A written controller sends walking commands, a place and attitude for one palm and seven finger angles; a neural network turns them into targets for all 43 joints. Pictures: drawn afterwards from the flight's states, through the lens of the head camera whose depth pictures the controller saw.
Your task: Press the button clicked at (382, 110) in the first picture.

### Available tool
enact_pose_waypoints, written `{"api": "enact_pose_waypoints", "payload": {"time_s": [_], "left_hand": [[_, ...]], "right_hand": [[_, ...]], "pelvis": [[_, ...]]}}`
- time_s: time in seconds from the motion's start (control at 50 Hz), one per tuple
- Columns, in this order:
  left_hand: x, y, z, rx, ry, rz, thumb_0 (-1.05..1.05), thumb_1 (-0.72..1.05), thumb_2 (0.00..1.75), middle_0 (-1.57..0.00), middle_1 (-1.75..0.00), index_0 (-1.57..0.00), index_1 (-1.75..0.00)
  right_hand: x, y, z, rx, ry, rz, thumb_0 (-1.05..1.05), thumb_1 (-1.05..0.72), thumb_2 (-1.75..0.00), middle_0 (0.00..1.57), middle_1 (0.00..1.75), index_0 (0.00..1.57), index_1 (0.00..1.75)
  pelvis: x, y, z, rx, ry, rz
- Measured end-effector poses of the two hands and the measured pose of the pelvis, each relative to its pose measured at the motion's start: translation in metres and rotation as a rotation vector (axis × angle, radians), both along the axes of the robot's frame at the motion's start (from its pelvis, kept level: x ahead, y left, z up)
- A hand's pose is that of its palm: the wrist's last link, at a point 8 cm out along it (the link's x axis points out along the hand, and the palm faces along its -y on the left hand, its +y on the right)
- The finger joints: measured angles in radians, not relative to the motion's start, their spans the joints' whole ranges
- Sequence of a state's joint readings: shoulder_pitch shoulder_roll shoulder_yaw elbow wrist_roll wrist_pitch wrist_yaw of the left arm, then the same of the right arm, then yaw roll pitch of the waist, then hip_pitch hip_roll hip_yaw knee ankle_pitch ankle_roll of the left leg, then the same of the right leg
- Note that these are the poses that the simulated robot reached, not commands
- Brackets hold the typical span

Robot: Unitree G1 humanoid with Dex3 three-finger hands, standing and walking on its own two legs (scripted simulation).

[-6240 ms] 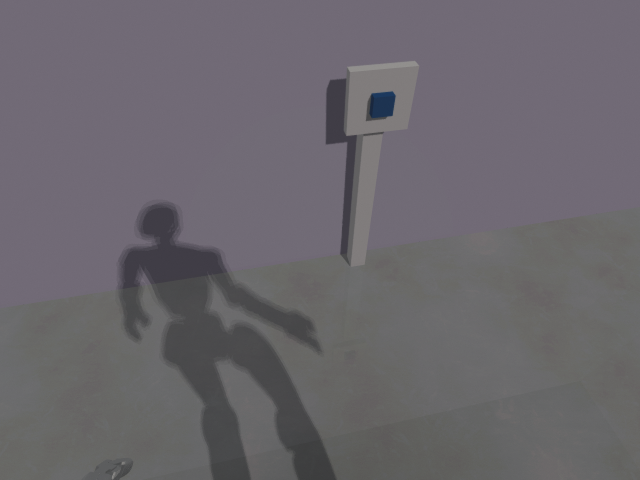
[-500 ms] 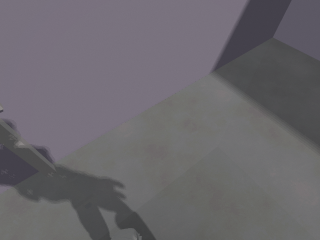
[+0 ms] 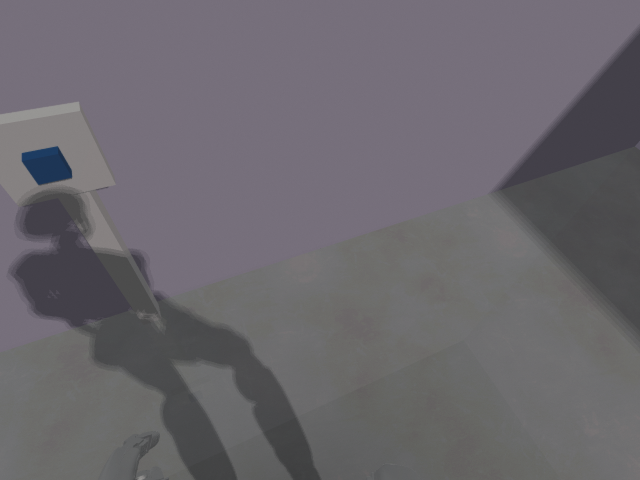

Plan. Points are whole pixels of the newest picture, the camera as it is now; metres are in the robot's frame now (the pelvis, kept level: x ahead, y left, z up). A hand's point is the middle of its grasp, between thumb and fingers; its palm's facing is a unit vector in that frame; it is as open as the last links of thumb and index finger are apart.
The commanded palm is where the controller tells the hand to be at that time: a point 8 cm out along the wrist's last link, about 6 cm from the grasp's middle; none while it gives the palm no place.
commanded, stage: turn to face it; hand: left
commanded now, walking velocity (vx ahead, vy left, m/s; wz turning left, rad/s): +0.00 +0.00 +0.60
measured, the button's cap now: (47, 164) +0.63 +0.52 -0.05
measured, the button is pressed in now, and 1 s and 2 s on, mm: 0 0 0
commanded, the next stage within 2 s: take the last steps up to it in 0.50 s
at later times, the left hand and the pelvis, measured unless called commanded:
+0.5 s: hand out of the picture +0.01 +0.15 -0.15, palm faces +0.29 -0.91 -0.29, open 7.4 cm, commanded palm none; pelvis +0.00 -0.05 +0.00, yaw +16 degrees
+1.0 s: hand out of the picture -0.04 +0.23 -0.18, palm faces +0.42 -0.89 -0.17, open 7.4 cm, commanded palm none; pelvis +0.02 +0.04 +0.00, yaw +22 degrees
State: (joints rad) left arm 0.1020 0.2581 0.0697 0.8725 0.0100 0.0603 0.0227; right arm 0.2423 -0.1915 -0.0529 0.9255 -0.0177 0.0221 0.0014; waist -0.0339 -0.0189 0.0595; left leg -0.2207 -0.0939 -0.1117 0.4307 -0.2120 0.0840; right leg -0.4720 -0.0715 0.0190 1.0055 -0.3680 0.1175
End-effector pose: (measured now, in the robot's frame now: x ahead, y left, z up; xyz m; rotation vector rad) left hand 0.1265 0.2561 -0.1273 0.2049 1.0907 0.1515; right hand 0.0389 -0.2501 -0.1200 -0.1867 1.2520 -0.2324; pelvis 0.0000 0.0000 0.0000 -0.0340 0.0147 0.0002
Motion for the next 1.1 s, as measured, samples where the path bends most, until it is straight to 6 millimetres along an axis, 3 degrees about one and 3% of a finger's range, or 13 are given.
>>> {"api": "enact_pose_waypoints", "payload": {"time_s": [0.12, 0.22, 0.34, 0.44, 0.52, 0.58, 0.7, 0.76, 0.82, 0.88, 0.96, 1.1], "left_hand": [[0.007, -0.019, 0.011, 0.012, -0.048, 0.031, 0.01, 0.91, 0.9, -0.2, -0.3, -0.2, -0.3], [-0.006, -0.038, 0.015, 0.042, -0.08, 0.076, 0.01, 0.91, 0.9, -0.2, -0.3, -0.2, -0.3], [-0.059, -0.053, 0.022, 0.066, -0.012, 0.165, 0.01, 0.91, 0.9, -0.2, -0.3, -0.2, -0.3], [-0.108, -0.06, 0.018, 0.053, 0.057, 0.258, 0.01, 0.91, 0.9, -0.2, -0.3, -0.2, -0.3], [-0.151, -0.063, 0.01, 0.027, 0.124, 0.333, 0.01, 0.91, 0.9, -0.2, -0.3, -0.2, -0.3], [-0.185, -0.062, 0.001, -0.001, 0.186, 0.384, 0.01, 0.91, 0.9, -0.2, -0.3, -0.2, -0.3], [-0.251, -0.047, -0.029, -0.073, 0.303, 0.488, 0.01, 0.91, 0.9, -0.2, -0.3, -0.2, -0.3], [-0.269, -0.037, -0.037, -0.102, 0.356, 0.509, 0.01, 0.91, 0.9, -0.2, -0.3, -0.2, -0.3], [-0.264, -0.024, -0.033, -0.122, 0.356, 0.5, 0.01, 0.91, 0.9, -0.2, -0.3, -0.2, -0.3], [-0.246, -0.01, -0.028, -0.13, 0.307, 0.488, 0.01, 0.91, 0.9, -0.2, -0.3, -0.19, -0.3], [-0.212, 0.007, -0.024, -0.127, 0.24, 0.469, 0.01, 0.91, 0.9, -0.2, -0.3, -0.19, -0.3], [-0.137, 0.031, -0.02, -0.107, 0.155, 0.427, 0.01, 0.91, 0.9, -0.2, -0.3, -0.19, -0.3]], "right_hand": [[-0.018, -0.016, -0.013, 0.024, 0.088, 0.02, 0.0, -0.9, -0.9, 0.2, 0.3, 0.2, 0.3], [-0.015, -0.041, -0.031, 0.05, 0.124, 0.055, 0.0, -0.9, -0.9, 0.2, 0.3, 0.2, 0.3], [0.019, -0.063, -0.034, 0.056, 0.089, 0.134, 0.0, -0.9, -0.9, 0.2, 0.3, 0.2, 0.3], [0.055, -0.064, -0.03, 0.052, 0.056, 0.22, 0.0, -0.91, -0.9, 0.19, 0.3, 0.2, 0.3], [0.084, -0.05, -0.026, 0.038, 0.035, 0.294, 0.0, -0.91, -0.9, 0.19, 0.3, 0.2, 0.3], [0.107, -0.029, -0.021, 0.028, 0.006, 0.352, 0.0, -0.91, -0.9, 0.19, 0.3, 0.19, 0.3], [0.147, 0.037, -0.012, 0.01, -0.104, 0.482, 0.0, -0.91, -0.9, 0.19, 0.3, 0.19, 0.3], [0.148, 0.067, -0.003, 0.02, -0.147, 0.519, 0.0, -0.91, -0.9, 0.19, 0.3, 0.2, 0.3], [0.136, 0.084, 0.005, 0.028, -0.151, 0.51, 0.0, -0.9, -0.9, 0.19, 0.3, 0.2, 0.3], [0.119, 0.091, 0.007, 0.029, -0.121, 0.471, -0.01, -0.92, -0.9, 0.2, 0.3, 0.2, 0.3], [0.096, 0.082, 0.004, 0.002, -0.048, 0.429, -0.02, -0.94, -0.9, 0.2, 0.3, 0.2, 0.3], [0.036, 0.071, -0.011, 0.002, 0.165, 0.33, -0.01, -0.92, -0.9, 0.2, 0.3, 0.2, 0.3]], "pelvis": [[-0.001, -0.017, -0.002, 0.012, 0.009, 0.076], [0.0, -0.04, -0.01, 0.038, 0.018, 0.13], [-0.001, -0.056, -0.005, 0.061, -0.011, 0.203], [-0.001, -0.058, -0.002, 0.076, -0.021, 0.26], [-0.003, -0.053, -0.002, 0.076, -0.02, 0.294], [-0.006, -0.044, -0.004, 0.069, -0.016, 0.315], [-0.013, -0.012, -0.017, 0.032, -0.014, 0.352], [-0.013, 0.001, -0.016, 0.032, -0.028, 0.343], [-0.008, 0.014, -0.007, 0.013, -0.037, 0.351], [-0.003, 0.026, 0.0, 0.008, -0.041, 0.367], [0.008, 0.039, 0.003, 0.013, -0.04, 0.375], [0.039, 0.052, 0.0, 0.033, -0.038, 0.384]]}}
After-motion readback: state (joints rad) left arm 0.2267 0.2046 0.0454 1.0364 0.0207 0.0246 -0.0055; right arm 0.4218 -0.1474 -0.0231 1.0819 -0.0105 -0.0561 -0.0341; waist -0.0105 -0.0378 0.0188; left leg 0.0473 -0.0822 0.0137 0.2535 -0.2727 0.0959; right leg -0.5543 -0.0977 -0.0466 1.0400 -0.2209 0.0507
